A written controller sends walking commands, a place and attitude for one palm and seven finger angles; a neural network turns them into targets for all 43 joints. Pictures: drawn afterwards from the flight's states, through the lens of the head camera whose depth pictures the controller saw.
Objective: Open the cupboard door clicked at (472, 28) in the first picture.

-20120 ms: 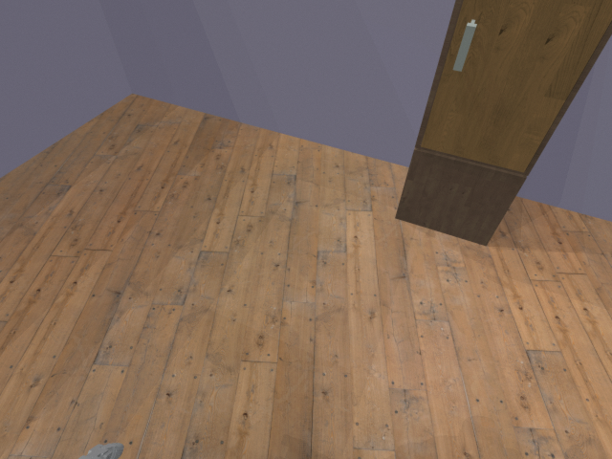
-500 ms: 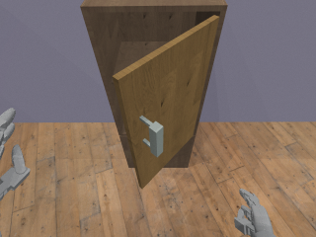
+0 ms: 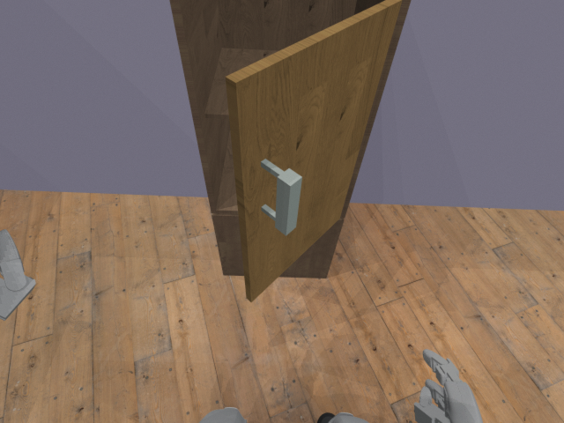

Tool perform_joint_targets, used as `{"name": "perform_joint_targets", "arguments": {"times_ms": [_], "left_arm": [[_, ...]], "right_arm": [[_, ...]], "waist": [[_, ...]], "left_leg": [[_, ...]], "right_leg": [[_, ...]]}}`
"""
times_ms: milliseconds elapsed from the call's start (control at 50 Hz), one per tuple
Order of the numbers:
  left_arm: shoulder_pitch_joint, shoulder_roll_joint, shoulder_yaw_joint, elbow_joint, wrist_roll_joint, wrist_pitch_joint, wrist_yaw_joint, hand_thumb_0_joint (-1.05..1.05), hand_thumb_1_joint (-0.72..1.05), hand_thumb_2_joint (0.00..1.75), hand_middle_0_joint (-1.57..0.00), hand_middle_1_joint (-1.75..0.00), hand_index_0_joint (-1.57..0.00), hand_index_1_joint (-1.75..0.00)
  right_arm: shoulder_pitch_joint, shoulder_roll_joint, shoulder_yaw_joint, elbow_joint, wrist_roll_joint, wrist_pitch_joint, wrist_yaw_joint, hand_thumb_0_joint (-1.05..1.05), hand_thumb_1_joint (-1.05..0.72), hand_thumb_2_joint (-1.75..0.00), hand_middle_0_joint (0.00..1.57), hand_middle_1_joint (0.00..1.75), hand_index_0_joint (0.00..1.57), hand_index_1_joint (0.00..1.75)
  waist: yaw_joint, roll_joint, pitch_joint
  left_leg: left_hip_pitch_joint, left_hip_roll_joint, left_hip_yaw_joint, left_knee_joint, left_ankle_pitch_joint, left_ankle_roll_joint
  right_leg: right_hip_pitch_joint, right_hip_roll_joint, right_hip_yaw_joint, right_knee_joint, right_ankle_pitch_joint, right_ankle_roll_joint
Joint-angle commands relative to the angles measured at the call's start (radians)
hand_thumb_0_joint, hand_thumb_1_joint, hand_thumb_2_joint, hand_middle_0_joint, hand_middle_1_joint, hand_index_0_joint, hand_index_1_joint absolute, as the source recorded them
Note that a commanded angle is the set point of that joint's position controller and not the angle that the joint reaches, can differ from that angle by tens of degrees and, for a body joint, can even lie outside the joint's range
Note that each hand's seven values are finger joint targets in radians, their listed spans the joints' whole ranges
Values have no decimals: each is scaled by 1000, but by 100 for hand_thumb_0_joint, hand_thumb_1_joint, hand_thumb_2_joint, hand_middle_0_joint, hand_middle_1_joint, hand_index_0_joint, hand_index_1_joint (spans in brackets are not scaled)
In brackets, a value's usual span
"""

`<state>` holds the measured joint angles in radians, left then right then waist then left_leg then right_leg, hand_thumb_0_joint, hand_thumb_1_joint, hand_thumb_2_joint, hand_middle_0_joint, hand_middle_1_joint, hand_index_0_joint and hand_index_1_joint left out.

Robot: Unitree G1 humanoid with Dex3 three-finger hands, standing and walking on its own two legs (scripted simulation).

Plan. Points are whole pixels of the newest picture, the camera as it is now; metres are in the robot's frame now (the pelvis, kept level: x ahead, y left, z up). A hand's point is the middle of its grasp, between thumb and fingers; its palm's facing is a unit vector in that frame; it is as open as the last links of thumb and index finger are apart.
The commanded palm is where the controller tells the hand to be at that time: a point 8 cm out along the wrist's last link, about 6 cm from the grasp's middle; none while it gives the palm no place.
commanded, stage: step back with the hand held close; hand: left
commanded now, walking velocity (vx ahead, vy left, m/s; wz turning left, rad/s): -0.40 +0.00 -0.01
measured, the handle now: (277, 196) +0.44 +0.05 +0.06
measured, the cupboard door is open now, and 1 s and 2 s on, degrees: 48 48 48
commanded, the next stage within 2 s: stop stepping back and stand still in 0.46 s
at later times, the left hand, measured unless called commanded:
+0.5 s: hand out of the picture +0.12 +0.28 +0.19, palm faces +0.47 -0.74 -0.47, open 7.5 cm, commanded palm +0.06 +0.31 +0.19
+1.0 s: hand out of the picture +0.05 +0.23 +0.18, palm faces +0.36 -0.79 -0.50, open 7.5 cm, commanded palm -0.02 +0.27 +0.19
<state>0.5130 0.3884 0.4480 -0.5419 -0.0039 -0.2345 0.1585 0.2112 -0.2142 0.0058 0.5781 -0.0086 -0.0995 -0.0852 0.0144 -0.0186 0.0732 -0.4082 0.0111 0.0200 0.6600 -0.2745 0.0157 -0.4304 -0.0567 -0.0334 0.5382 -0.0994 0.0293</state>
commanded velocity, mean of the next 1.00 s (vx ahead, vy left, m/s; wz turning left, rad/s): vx -0.15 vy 0.02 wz -0.03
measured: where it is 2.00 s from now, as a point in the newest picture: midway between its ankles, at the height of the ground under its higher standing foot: outside the picture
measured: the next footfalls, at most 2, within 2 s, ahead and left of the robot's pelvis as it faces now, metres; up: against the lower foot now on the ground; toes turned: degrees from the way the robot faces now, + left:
right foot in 0.66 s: -0.14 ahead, -0.11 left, +0.00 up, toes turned -3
left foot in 0.80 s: -0.03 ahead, +0.07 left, +0.00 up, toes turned +0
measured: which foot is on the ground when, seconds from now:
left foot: down 0.00-0.66, up 0.68-0.78, down 0.80-1.00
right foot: down 0.00-0.36, up 0.38-0.64, down 0.66-1.00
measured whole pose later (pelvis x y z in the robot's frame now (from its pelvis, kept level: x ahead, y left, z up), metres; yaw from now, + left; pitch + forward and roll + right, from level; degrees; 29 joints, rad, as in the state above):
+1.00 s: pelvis -0.16 -0.02 +0.01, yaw -1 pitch -1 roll +1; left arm 0.60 0.45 0.44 -0.50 -0.05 -0.18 0.15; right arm 0.26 -0.22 0.01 0.63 -0.02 -0.16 -0.07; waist -0.05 -0.04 0.00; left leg -0.34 -0.03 0.04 0.44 -0.10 0.03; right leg -0.22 0.02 -0.04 0.56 -0.36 -0.02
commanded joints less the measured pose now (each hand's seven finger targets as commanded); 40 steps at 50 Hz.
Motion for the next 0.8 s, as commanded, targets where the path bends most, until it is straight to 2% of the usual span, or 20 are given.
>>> {"name": "perform_joint_targets", "arguments": {"times_ms": [0, 60, 120, 180, 240, 280, 300, 320, 340, 360, 400, 440, 560, 600, 620, 640, 660, 700, 740, 780], "left_arm": [[-23, 205, 139, -203, -5, -67, 32, 0, 90, 90, -20, -30, -20, -30], [1, 198, 158, -182, 10, -71, 29, 0, 90, 90, -20, -30, -20, -30], [-5, 202, 173, -171, 26, -85, 13, 0, 90, 90, -20, -30, -20, -30], [-14, 221, 143, -181, -1, -90, 9, 0, 90, 90, -20, -30, -20, -30], [-15, 243, 144, -208, -9, -66, 19, 0, 90, 90, -20, -30, -20, -30], [-2, 233, 142, -215, -16, -48, 23, 0, 90, 90, -20, -30, -20, -30], [5, 229, 146, -223, -19, -47, 22, 0, 90, 90, -20, -30, -20, -30], [4, 228, 155, -266, -15, -61, 21, 0, 90, 90, -20, -30, -20, -30], [6, 238, 185, -269, -7, -78, 19, 0, 90, 90, -20, -30, -20, -30], [27, 245, 193, -239, -5, -84, 18, 0, 90, 90, -20, -30, -20, -30], [1, 209, 154, -248, -25, -70, 24, 0, 90, 90, -20, -30, -20, -30], [24, 173, 107, -232, -38, -49, 28, 0, 90, 90, -20, -30, -20, -30], [-64, 194, 58, -226, -46, -7, 20, 0, 90, 90, -20, -30, -20, -30], [-7, 224, 80, -220, -54, -22, 5, 0, 90, 90, -20, -30, -20, -30], [16, 276, 120, -225, -55, -31, 4, 0, 90, 90, -20, -30, -20, -30], [-3, 322, 159, -241, -58, -41, 13, 0, 90, 90, -20, -30, -20, -30], [-49, 326, 161, -257, -50, -55, 16, 0, 90, 90, -20, -30, -20, -30], [32, 259, 147, -171, -46, -15, 13, 0, 90, 90, -20, -30, -20, -30], [42, 229, 137, -155, -49, -1, 13, 0, 90, 90, -20, -30, -20, -30], [59, 222, 119, -168, -56, -5, 6, 0, 90, 90, -20, -30, -20, -30]], "right_arm": [[-73, -140, -55, -152, -1, -64, -20, 0, -90, -90, 20, 30, 20, 30], [-100, -148, -64, -166, 7, -75, -20, 0, -90, -90, 20, 30, 20, 30], [-112, -144, -75, -172, 3, -88, -12, 0, -90, -90, 20, 30, 20, 30], [-78, -115, -65, -134, -3, -93, 4, 0, -90, -90, 20, 30, 20, 30], [-90, -99, -73, -103, 2, -69, 7, 0, -90, -90, 20, 30, 20, 30], [-99, -95, -60, -100, 3, -53, 6, 0, -90, -90, 20, 30, 20, 30], [-112, -114, -62, -107, 0, -50, -2, 0, -90, -90, 20, 30, 20, 30], [-135, -148, -72, -131, -1, -57, -10, 0, -90, -90, 20, 30, 20, 30], [-136, -150, -81, -130, -14, -76, -13, 0, -90, -90, 20, 30, 20, 30], [-133, -132, -89, -119, -22, -93, -15, 0, -90, -90, 20, 30, 20, 30], [-112, -113, -90, -93, -20, -112, 1, 0, -90, -90, 20, 30, 20, 30], [-109, -112, -85, -67, -11, -126, 13, 0, -90, -90, 20, 30, 20, 30], [-115, -119, -59, -63, -20, -121, 15, 0, -90, -90, 20, 30, 20, 30], [-101, -104, -49, -74, -10, -100, 19, 0, -90, -90, 20, 30, 20, 30], [-108, -95, -41, -82, -10, -83, 20, 0, -90, -90, 20, 30, 20, 30], [-127, -95, -31, -78, -24, -78, 17, 0, -90, -90, 20, 30, 20, 30], [-120, -91, -22, -76, -32, -86, 16, 0, -90, -90, 20, 30, 20, 30], [-108, -79, -19, -105, 5, -82, 3, 0, -90, -90, 20, 30, 20, 30], [-93, -98, -17, -91, 2, -76, -10, 0, -90, -90, 20, 30, 20, 30], [-77, -130, -32, -98, 8, -94, -17, 0, -90, -90, 20, 30, 20, 30]], "waist": [[-14, 97, -131], [-1, 218, -167], [4, 149, -129], [-24, -54, -160], [-9, -181, -250], [-26, -125, -191], [-27, -1, -160], [-9, 233, -169], [-6, 390, -231], [-15, 365, -225], [-10, 145, -204], [-6, 174, -244], [-6, 275, -217], [-11, 139, -221], [-9, -51, -210], [5, -115, -192], [8, -102, -246], [-12, -222, -234], [-37, -68, -225], [-19, 191, -270]], "left_leg": [[-147, 68, -107, -263, -325, 34], [-350, 179, -215, -426, -356, 88], [-458, 168, -163, -339, -403, 107], [-92, -9, -22, -49, -106, -3], [126, -44, 5, 200, -136, -25], [159, -18, -21, 2, -87, -17], [126, 29, -91, -195, -35, 11], [-8, 176, -252, -340, 23, 64], [-204, 336, -406, -509, -188, 138], [-270, 376, -459, -584, -343, 176], [-2, 323, -341, -407, 27, 175], [152, 286, -252, -383, 149, 148], [161, 198, -158, -495, -70, 55], [216, 87, -45, -298, -36, -15], [262, 6, 23, -39, 8, -50], [189, -14, 18, 168, -18, -54], [95, -27, -3, 254, -68, -53], [-31, -5, -6, 135, -44, -25], [138, -14, 35, -138, 192, -8], [363, 99, -85, -230, 543, 30]], "right_leg": [[177, -8, 71, -71, -292, -24], [429, 88, 14, 205, -53, 4], [483, 84, 81, 222, -13, -4], [151, -110, 308, -114, 139, -103], [2, -216, 306, -231, 34, -162], [-36, -158, 219, -165, 19, -120], [-37, -59, 155, -63, -66, -63], [70, 63, 72, 133, -118, -9], [264, 150, 32, 447, -299, 8], [275, 174, 87, 677, -370, 0], [32, 129, 118, 640, -405, -17], [-3, 111, 75, 537, -407, -11], [200, 123, -22, 12, -411, -53], [191, 23, 60, -316, -276, -106], [52, -131, 223, -400, -267, -158], [-6, -267, 299, -397, -114, -206], [94, -282, 272, -299, 152, -230], [316, -184, 138, -120, 552, -153], [280, -119, 61, -49, 488, -86], [153, 8, -7, 65, 89, -15]]}}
